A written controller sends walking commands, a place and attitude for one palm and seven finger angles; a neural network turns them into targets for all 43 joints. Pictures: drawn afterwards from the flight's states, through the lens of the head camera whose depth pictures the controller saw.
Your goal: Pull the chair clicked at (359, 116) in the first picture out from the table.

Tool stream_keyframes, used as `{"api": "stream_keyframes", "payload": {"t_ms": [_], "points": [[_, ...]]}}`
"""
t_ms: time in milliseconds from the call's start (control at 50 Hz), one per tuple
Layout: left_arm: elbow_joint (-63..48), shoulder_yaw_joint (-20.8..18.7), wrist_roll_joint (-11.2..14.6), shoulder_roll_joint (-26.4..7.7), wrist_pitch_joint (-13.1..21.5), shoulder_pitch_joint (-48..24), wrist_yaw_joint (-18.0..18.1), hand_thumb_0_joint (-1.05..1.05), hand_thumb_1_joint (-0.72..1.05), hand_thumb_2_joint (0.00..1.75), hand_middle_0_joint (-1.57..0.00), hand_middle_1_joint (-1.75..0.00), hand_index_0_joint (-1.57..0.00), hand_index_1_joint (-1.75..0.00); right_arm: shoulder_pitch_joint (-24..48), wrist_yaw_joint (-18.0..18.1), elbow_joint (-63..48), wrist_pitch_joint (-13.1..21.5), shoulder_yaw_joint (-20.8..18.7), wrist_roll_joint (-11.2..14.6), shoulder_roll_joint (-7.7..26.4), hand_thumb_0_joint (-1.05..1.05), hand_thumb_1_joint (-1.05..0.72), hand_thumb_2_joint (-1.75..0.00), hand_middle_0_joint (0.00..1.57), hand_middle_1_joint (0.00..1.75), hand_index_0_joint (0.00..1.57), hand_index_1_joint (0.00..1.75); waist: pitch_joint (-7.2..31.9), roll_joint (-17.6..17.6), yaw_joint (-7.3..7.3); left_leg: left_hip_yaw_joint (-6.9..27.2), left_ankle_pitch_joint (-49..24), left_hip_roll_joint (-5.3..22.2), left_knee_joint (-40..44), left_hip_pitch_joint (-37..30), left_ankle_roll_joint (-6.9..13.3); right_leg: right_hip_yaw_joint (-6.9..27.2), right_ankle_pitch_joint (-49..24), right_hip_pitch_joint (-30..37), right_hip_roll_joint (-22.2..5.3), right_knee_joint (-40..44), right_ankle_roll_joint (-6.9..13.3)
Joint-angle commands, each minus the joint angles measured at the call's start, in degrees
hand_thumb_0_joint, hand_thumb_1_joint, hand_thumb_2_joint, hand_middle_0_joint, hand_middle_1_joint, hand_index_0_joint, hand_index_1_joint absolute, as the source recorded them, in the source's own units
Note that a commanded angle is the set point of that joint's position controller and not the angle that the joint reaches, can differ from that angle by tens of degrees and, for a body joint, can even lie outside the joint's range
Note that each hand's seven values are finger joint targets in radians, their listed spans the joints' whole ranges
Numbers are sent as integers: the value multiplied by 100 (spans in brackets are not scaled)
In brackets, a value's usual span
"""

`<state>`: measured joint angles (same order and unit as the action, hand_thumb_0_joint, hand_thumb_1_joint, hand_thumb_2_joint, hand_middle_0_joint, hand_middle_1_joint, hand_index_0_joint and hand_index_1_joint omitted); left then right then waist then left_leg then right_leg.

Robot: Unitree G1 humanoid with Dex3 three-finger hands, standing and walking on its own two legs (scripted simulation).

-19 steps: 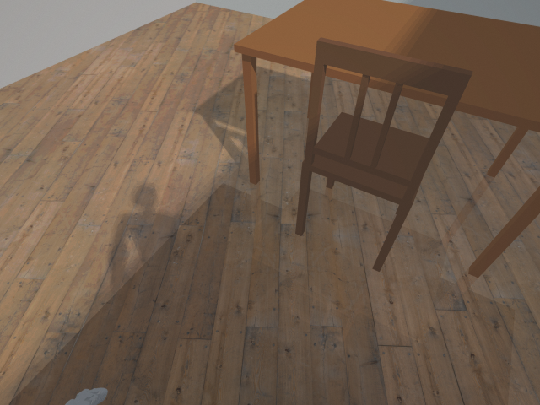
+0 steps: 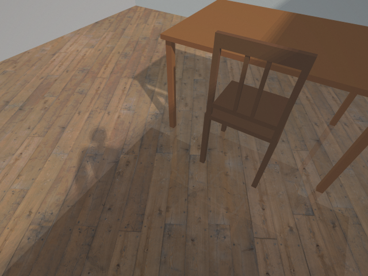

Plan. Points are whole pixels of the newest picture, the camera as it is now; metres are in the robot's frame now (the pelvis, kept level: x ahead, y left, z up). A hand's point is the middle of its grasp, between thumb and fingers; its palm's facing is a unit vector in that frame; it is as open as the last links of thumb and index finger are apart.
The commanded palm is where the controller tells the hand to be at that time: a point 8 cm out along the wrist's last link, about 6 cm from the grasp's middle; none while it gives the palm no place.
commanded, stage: stand and wait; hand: left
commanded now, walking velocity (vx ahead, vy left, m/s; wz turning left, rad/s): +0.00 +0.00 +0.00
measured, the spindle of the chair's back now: (240, 85) +0.93 -0.21 -0.10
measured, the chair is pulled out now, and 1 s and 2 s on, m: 0.00 0.00 0.00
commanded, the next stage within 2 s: look at it before walking up in 0.52 s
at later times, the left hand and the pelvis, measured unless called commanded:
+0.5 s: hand out of the picture +0.06 +0.24 -0.15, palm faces -0.03 -0.94 -0.35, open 7.4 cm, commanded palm none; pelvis -0.01 +0.00 +0.00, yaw +0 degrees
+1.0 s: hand out of the picture +0.07 +0.25 -0.15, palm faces -0.03 -0.94 -0.34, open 7.4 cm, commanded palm none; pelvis +0.00 +0.00 +0.00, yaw +0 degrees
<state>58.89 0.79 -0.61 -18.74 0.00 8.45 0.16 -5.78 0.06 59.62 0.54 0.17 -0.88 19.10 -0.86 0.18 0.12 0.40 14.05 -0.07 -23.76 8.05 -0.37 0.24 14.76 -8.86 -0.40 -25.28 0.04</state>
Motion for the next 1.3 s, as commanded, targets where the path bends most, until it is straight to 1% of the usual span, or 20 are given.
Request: {"api": "stream_keyframes", "payload": {"t_ms": [0, 120, 240, 280, 320, 420, 480, 600, 620, 640, 740, 820, 860, 900, 980, 1100, 1140, 1220, 1240, 1280], "points": [[-344, -318, 4, -1261, 157, -291, 64, 0, 90, 90, -20, -30, -20, -30, 248, 90, -330, 158, -255, 19, 1155, 0, -90, -90, 20, 30, 20, 30, 390, -39, -3, 450, -1226, 618, 344, -50, 216, 564, -1300, 92, -646, 408, 225], [-198, -311, 13, -1273, 161, -263, 63, 0, 90, 90, -20, -30, -20, -30, 180, 91, -171, 149, -238, 28, 1174, 0, -90, -90, 20, 30, 20, 30, 307, -1, 2, 470, -1088, 629, 423, -14, 194, 589, -1191, 118, -661, 510, 223], [-100, -300, 12, -1284, 153, -274, 55, 0, 90, 90, -20, -30, -20, -30, 113, 82, -51, 143, -219, 30, 1192, 0, -90, -90, 20, 30, 20, 30, 197, -21, 0, 507, -835, 634, 537, 59, 183, 621, -836, 67, -658, 631, 218], [-72, -295, 9, -1278, 152, -270, 50, 0, 90, 90, -20, -30, -20, -30, 115, 76, -15, 135, -221, 28, 1188, 0, -90, -90, 20, 30, 20, 30, 96, 34, 0, 493, -677, 628, 570, 79, 175, 657, -616, -40, -658, 712, 213], [-71, -298, 5, -1286, 148, -285, 47, 0, 90, 90, -20, -30, -20, -30, 84, 73, -1, 132, -216, 28, 1202, 0, -90, -90, 20, 30, 20, 30, 80, 4, -8, 517, -583, 623, 586, 114, 175, 674, -430, -77, -642, 741, 212], [-72, -298, 1, -1287, 151, -297, 45, 0, 90, 90, -20, -30, -20, -30, 47, 66, 23, 145, -216, 27, 1196, 0, -90, -90, 20, 30, 20, 30, 110, 27, -8, 540, -583, 625, 612, 141, 173, 675, -364, -62, -643, 755, 208], [-69, -294, 0, -1279, 160, -288, 44, 0, 90, 90, -20, -30, -20, -30, 48, 64, 33, 148, -216, 27, 1190, 0, -90, -90, 20, 30, 20, 30, 123, 93, -6, 523, -660, 631, 598, 91, 169, 681, -476, -77, -651, 767, 205], [-85, -300, -1, -1274, 185, -269, 53, 0, 90, 90, -20, -30, -20, -30, 42, 66, 28, 153, -225, 36, 1174, 0, -90, -90, 20, 30, 20, 30, 260, 78, -11, 514, -915, 656, 537, -4, 161, 660, -873, 19, -655, 708, 217], [-78, -294, 2, -1267, 178, -281, 52, 0, 90, 90, -20, -30, -20, -30, 68, 68, 36, 154, -225, 31, 1187, 0, -90, -90, 20, 30, 20, 30, 216, -4, -13, 510, -876, 655, 558, 15, 157, 662, -840, -4, -660, 711, 212], [-81, -296, 1, -1261, 175, -288, 53, 0, 90, 90, -20, -30, -20, -30, 67, 69, 35, 160, -223, 30, 1178, 0, -90, -90, 20, 30, 20, 30, 195, 28, -14, 526, -915, 661, 584, 22, 163, 649, -892, 7, -647, 688, 207], [-71, -297, -1, -1251, 163, -294, 48, 0, 90, 90, -20, -30, -20, -30, 94, 75, 33, 168, -218, 34, 1190, 0, -90, -90, 20, 30, 20, 30, 204, -85, 1, 534, -955, 672, 624, 32, 169, 612, -923, 61, -634, 666, 192], [-67, -296, -3, -1252, 167, -277, 48, 0, 90, 90, -20, -30, -20, -30, 125, 78, 22, 168, -222, 41, 1187, 0, -90, -90, 20, 30, 20, 30, 263, -31, -1, 527, -1032, 681, 604, -62, 173, 599, -1015, 74, -640, 670, 185], [-61, -290, -4, -1250, 164, -279, 46, 0, 90, 90, -20, -30, -20, -30, 151, 79, 32, 168, -223, 38, 1192, 0, -90, -90, 20, 30, 20, 30, 241, -83, 5, 525, -1046, 680, 617, -71, 174, 604, -1041, 68, -642, 679, 183], [-54, -293, -7, -1254, 170, -255, 49, 0, 90, 90, -20, -30, -20, -30, 141, 79, 27, 161, -225, 46, 1193, 0, -90, -90, 20, 30, 20, 30, 264, 10, 3, 526, -1076, 682, 602, -99, 176, 596, -1069, 74, -650, 691, 187], [-50, -292, -2, -1251, 165, -278, 48, 0, 90, 90, -20, -30, -20, -30, 155, 83, 36, 172, -216, 43, 1209, 0, -90, -90, 20, 30, 20, 30, 324, -74, 1, 509, -1187, 698, 629, -132, 171, 583, -1196, 159, -646, 664, 179], [-44, -291, -7, -1266, 171, -248, 57, 0, 90, 90, -20, -30, -20, -30, 175, 85, 37, 167, -216, 51, 1209, 0, -90, -90, 20, 30, 20, 30, 325, -41, 2, 506, -1352, 699, 619, -201, 173, 569, -1384, 186, -657, 662, 182], [-43, -297, 0, -1268, 178, -249, 59, 0, 90, 90, -20, -30, -20, -30, 163, 91, 34, 173, -210, 47, 1214, 0, -90, -90, 20, 30, 20, 30, 411, -2, 0, 498, -1482, 703, 602, -250, 166, 568, -1542, 266, -663, 629, 185], [-26, -294, -2, -1273, 177, -240, 63, 0, 90, 90, -20, -30, -20, -30, 201, 90, 38, 166, -214, 49, 1203, 0, -90, -90, 20, 30, 20, 30, 333, -19, 10, 477, -1485, 707, 615, -268, 166, 542, -1543, 234, -673, 660, 177], [-33, -289, 1, -1273, 178, -241, 61, 0, 90, 90, -20, -30, -20, -30, 202, 91, 45, 162, -209, 49, 1207, 0, -90, -90, 20, 30, 20, 30, 319, 12, 5, 484, -1434, 700, 624, -263, 162, 564, -1531, 219, -672, 673, 180], [-73, -317, -6, -1303, 158, -273, 50, 0, 90, 90, -20, -30, -20, -30, 180, 111, 27, 163, -240, 39, 1244, 0, -90, -90, 20, 30, 20, 30, 278, -7, -8, 365, -1459, 739, 532, -356, 146, 668, -1718, 102, -633, 625, 215]]}}
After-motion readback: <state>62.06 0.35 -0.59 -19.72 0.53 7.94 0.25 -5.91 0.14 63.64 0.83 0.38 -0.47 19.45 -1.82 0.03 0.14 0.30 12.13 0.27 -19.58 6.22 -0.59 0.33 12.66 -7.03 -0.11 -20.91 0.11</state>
